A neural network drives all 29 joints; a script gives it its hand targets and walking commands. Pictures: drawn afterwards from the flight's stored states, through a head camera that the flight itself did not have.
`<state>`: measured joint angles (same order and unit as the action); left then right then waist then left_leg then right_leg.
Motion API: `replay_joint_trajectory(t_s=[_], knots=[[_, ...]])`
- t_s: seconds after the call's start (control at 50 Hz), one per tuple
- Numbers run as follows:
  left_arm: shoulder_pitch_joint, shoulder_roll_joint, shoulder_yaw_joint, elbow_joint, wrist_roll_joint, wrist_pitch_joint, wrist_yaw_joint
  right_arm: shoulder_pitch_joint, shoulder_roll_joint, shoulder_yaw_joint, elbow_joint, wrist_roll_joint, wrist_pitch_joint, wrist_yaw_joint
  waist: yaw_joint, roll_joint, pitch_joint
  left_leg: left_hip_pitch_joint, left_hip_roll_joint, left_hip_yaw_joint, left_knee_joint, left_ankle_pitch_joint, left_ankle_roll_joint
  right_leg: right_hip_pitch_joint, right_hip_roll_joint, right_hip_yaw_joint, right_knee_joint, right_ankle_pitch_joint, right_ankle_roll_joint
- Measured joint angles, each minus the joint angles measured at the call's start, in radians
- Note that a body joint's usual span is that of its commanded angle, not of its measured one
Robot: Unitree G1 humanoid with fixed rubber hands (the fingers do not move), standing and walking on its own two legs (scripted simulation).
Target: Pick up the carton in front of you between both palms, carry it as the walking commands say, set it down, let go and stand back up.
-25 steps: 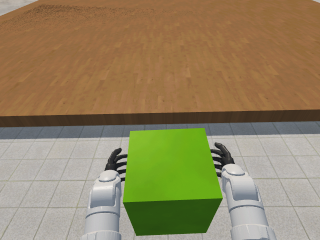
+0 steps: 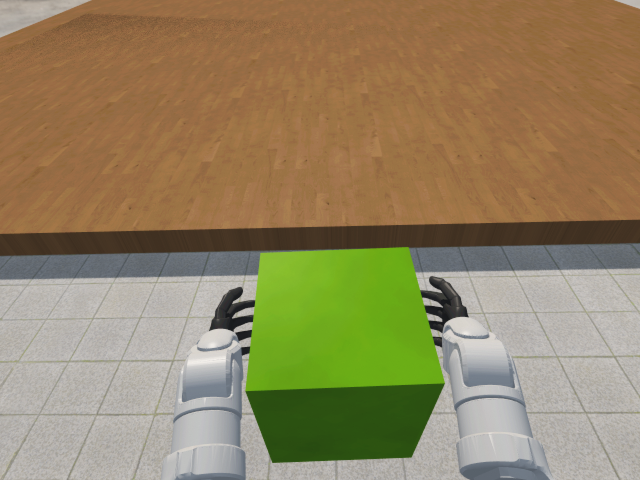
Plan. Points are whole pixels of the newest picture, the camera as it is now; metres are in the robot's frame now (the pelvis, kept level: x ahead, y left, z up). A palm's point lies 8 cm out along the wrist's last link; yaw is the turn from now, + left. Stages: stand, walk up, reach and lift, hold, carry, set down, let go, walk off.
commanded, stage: hold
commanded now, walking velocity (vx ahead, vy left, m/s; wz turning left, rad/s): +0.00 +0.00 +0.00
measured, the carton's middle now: (338, 358) +0.31 +0.00 -0.02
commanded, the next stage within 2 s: carry in 0.12 s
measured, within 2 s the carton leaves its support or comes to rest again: neither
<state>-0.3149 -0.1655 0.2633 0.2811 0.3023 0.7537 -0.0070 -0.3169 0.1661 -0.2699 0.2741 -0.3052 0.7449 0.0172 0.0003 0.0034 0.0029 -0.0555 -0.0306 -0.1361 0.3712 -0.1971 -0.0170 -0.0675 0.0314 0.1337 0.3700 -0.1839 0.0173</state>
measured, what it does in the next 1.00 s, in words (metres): walks ahead: right foot, then left foot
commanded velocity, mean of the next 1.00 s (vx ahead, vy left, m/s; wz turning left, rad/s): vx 0.46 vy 0.00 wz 0.00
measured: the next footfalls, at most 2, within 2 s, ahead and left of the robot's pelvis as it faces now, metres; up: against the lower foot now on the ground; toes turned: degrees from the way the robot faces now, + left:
right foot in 0.56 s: +0.18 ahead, -0.09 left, +0.00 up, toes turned -7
left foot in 0.88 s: +0.45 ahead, +0.14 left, +0.00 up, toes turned +12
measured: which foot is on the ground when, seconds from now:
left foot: down 0.00-0.60, up 0.62-0.86, down 0.88-1.00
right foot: down 0.00-0.38, up 0.40-0.54, down 0.56-0.90, up 0.92-1.00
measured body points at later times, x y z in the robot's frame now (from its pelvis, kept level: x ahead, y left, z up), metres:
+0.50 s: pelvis +0.10 +0.02 -0.01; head +0.05 +0.02 +0.44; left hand +0.38 +0.18 +0.08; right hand +0.38 -0.13 +0.09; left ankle +0.01 +0.14 -0.75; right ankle +0.06 -0.10 -0.72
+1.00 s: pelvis +0.37 +0.07 -0.02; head +0.35 +0.07 +0.43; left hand +0.61 +0.22 +0.05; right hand +0.61 -0.09 +0.05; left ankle +0.41 +0.14 -0.75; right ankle +0.22 -0.05 -0.66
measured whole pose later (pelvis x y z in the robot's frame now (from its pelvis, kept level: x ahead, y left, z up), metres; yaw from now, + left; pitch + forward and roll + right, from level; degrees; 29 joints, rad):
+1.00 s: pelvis +0.37 +0.07 -0.02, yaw -1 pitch +5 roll +1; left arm 0.07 -0.13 0.07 -0.48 -0.02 1.15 0.18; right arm 0.07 0.13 -0.05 -0.44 0.02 1.11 -0.19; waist 0.00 -0.01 -0.15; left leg -0.40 0.03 0.26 0.55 -0.24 0.09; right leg -0.35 -0.08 -0.06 1.10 -0.46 0.00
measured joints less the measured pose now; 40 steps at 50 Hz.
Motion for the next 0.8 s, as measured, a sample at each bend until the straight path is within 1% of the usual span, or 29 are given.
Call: replay_joint_trajectory(t_s=[0.14,0.18,0.2,0.24,0.28,0.32,0.34,0.38,0.4,0.42,0.46,0.48,0.52,0.56,0.58,0.6,0.64,0.66,0.7,0.74,0.8], knots=[[0.029,0.008,-0.024,-0.020,-0.007,0.010,0.001,0.025,-0.007,0.029,-0.017,0.008,0.011,-0.004,-0.001,0.000,-0.002,0.017,0.002,-0.001,-0.016,0.000,0.000,0.018,0.000,-0.004,-0.018,0.000,-0.002],[0.037,0.010,-0.035,-0.036,-0.016,0.018,0.006,0.033,-0.010,0.037,-0.033,0.017,0.019,-0.007,-0.002,0.000,-0.028,-0.031,0.002,0.003,0.023,-0.020,0.000,-0.028,-0.001,-0.011,0.021,-0.020,-0.001],[0.043,0.012,-0.045,-0.051,-0.025,0.023,0.012,0.041,-0.011,0.043,-0.049,0.027,0.024,-0.012,-0.002,0.000,-0.040,-0.059,0.004,0.010,0.056,-0.054,0.002,-0.053,-0.005,-0.022,0.049,-0.049,-0.002],[0.064,0.017,-0.069,-0.102,-0.048,0.041,0.022,0.067,-0.017,0.063,-0.098,0.054,0.036,-0.020,-0.004,0.000,-0.070,-0.108,0.015,0.030,0.112,-0.149,0.000,-0.094,-0.015,-0.047,0.092,-0.125,-0.005],[0.077,0.019,-0.088,-0.167,-0.070,0.069,0.032,0.087,-0.022,0.080,-0.164,0.081,0.057,-0.029,-0.006,0.001,-0.096,-0.153,0.027,0.048,0.150,-0.191,0.000,-0.127,-0.023,-0.067,0.109,-0.143,-0.005],[0.080,0.020,-0.106,-0.236,-0.087,0.097,0.043,0.098,-0.024,0.093,-0.235,0.103,0.081,-0.040,-0.007,-0.002,-0.113,-0.189,0.036,0.071,0.183,-0.176,0.003,-0.151,-0.033,-0.080,0.124,-0.102,-0.002],[0.086,0.021,-0.114,-0.268,-0.096,0.112,0.047,0.104,-0.025,0.098,-0.267,0.115,0.094,-0.044,-0.007,-0.005,-0.122,-0.195,0.038,0.083,0.189,-0.157,0.004,-0.161,-0.039,-0.082,0.142,-0.101,0.002],[0.109,0.025,-0.126,-0.330,-0.111,0.146,0.053,0.120,-0.028,0.116,-0.320,0.135,0.128,-0.053,-0.004,-0.019,-0.149,-0.189,0.031,0.108,0.179,-0.125,0.003,-0.175,-0.057,-0.077,0.184,-0.152,0.009],[0.126,0.028,-0.127,-0.364,-0.119,0.167,0.055,0.125,-0.028,0.131,-0.340,0.142,0.148,-0.058,0.000,-0.027,-0.169,-0.184,0.024,0.122,0.176,-0.138,0.006,-0.190,-0.068,-0.073,0.216,-0.199,-0.003],[0.146,0.032,-0.125,-0.399,-0.128,0.186,0.057,0.126,-0.028,0.147,-0.357,0.147,0.168,-0.062,0.004,-0.024,-0.187,-0.179,0.024,0.133,0.174,-0.156,0.012,-0.215,-0.074,-0.086,0.267,-0.234,-0.007],[0.182,0.035,-0.124,-0.467,-0.151,0.224,0.066,0.131,-0.028,0.174,-0.398,0.155,0.213,-0.069,0.007,0.006,-0.206,-0.157,0.043,0.147,0.153,-0.182,0.020,-0.266,-0.072,-0.151,0.345,-0.277,-0.011],[0.192,0.036,-0.130,-0.494,-0.161,0.243,0.077,0.138,-0.029,0.187,-0.424,0.158,0.234,-0.079,0.006,0.020,-0.209,-0.143,0.053,0.148,0.132,-0.183,0.017,-0.288,-0.066,-0.181,0.351,-0.294,-0.014],[0.200,0.037,-0.142,-0.539,-0.183,0.280,0.089,0.161,-0.032,0.194,-0.488,0.167,0.274,-0.089,0.000,0.037,-0.207,-0.114,0.068,0.143,0.090,-0.183,0.014,-0.315,-0.050,-0.232,0.291,-0.277,-0.017],[0.203,0.037,-0.160,-0.588,-0.208,0.313,0.103,0.189,-0.035,0.192,-0.570,0.187,0.313,-0.104,-0.007,0.043,-0.191,-0.096,0.079,0.132,0.096,-0.208,0.006,-0.301,-0.034,-0.284,0.158,-0.166,-0.019],[0.205,0.036,-0.172,-0.611,-0.219,0.325,0.111,0.206,-0.037,0.187,-0.612,0.200,0.328,-0.112,-0.013,0.042,-0.184,-0.104,0.082,0.130,0.142,-0.235,0.003,-0.285,-0.032,-0.297,0.130,-0.074,-0.032],[0.211,0.036,-0.191,-0.621,-0.227,0.333,0.119,0.230,-0.039,0.178,-0.647,0.215,0.340,-0.120,-0.016,0.043,-0.184,-0.136,0.092,0.143,0.227,-0.248,0.001,-0.279,-0.033,-0.313,0.145,-0.052,-0.047],[0.240,0.038,-0.217,-0.641,-0.242,0.357,0.131,0.284,-0.039,0.172,-0.694,0.248,0.365,-0.134,-0.020,0.021,-0.188,-0.233,0.082,0.167,0.432,-0.288,0.010,-0.247,-0.046,-0.330,0.155,-0.113,-0.062],[0.266,0.038,-0.221,-0.660,-0.250,0.372,0.137,0.306,-0.039,0.178,-0.707,0.263,0.378,-0.144,-0.016,0.007,-0.191,-0.283,0.073,0.185,0.510,-0.307,0.014,-0.227,-0.055,-0.331,0.141,-0.135,-0.061],[0.323,0.037,-0.221,-0.708,-0.264,0.400,0.152,0.338,-0.037,0.194,-0.720,0.287,0.399,-0.158,0.001,-0.018,-0.192,-0.366,0.064,0.224,0.568,-0.318,0.017,-0.176,-0.068,-0.319,0.089,-0.139,-0.045],[0.362,0.033,-0.217,-0.744,-0.277,0.415,0.166,0.358,-0.035,0.205,-0.725,0.304,0.406,-0.164,0.022,-0.033,-0.188,-0.428,0.067,0.255,0.515,-0.277,0.017,-0.118,-0.078,-0.307,0.029,-0.137,-0.034],[0.382,0.031,-0.219,-0.769,-0.292,0.413,0.184,0.378,-0.033,0.208,-0.734,0.309,0.391,-0.182,0.048,-0.043,-0.173,-0.474,0.072,0.289,0.340,-0.143,0.020,-0.031,-0.091,-0.297,-0.028,-0.159,-0.014]])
